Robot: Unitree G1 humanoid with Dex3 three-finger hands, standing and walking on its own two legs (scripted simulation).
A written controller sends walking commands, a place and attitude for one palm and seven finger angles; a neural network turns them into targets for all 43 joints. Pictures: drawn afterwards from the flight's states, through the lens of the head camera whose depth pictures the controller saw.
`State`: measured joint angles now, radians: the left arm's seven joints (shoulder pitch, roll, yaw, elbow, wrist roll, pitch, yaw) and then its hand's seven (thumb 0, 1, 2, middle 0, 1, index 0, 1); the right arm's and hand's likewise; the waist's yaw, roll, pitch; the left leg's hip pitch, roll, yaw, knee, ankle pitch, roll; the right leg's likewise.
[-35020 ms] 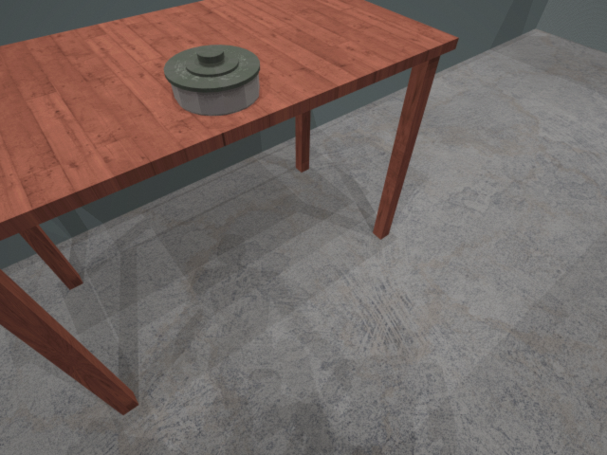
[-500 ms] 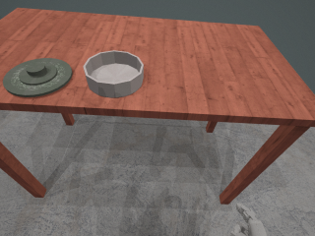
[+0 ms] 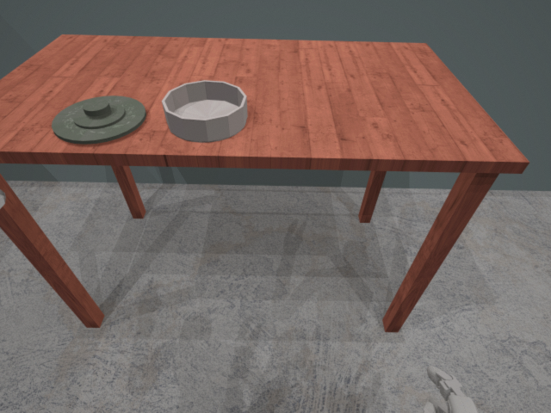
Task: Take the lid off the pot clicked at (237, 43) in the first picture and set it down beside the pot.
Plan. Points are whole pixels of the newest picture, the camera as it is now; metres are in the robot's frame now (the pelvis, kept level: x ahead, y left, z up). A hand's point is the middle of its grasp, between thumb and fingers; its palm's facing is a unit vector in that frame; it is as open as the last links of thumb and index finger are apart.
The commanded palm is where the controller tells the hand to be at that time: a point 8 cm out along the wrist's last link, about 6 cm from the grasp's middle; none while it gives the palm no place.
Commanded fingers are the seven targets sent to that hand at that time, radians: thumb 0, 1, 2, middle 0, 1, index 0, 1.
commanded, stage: stop stepping back and stand still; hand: left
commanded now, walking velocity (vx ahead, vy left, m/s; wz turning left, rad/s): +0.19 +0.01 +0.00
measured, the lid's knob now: (96, 107) +0.67 +0.42 +0.11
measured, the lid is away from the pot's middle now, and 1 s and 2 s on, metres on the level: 0.23 0.23 0.23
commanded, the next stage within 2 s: none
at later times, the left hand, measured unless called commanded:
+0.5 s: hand out of the picture +0.07 +0.27 +0.32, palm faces +0.64 -0.76 -0.12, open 7.4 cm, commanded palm -0.03 +0.28 +0.29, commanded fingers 0.00 0.90 0.90 -0.20 -0.30 -0.20 -0.30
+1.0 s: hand out of the picture +0.06 +0.18 -0.05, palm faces +0.20 -0.92 -0.33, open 7.4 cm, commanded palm none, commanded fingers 0.00 0.90 0.90 -0.20 -0.30 -0.20 -0.30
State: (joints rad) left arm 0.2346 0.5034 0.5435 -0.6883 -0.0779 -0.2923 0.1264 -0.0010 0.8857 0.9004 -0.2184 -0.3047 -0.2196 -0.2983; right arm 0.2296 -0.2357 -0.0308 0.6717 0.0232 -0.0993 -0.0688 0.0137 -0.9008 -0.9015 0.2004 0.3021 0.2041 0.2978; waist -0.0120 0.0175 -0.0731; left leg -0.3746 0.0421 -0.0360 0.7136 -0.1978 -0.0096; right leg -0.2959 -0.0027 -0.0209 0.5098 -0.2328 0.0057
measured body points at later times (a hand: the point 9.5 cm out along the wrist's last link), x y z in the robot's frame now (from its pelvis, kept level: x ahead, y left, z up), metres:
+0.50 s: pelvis -0.14 -0.01 +0.00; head -0.20 -0.01 +0.45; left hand +0.03 +0.31 +0.33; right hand +0.01 -0.22 -0.08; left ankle -0.07 +0.12 -0.73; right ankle -0.13 -0.11 -0.62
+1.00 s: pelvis -0.16 -0.05 -0.02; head -0.17 -0.10 +0.43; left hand +0.04 +0.23 -0.03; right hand -0.04 -0.30 -0.16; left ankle -0.20 +0.11 -0.73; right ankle -0.10 -0.15 -0.68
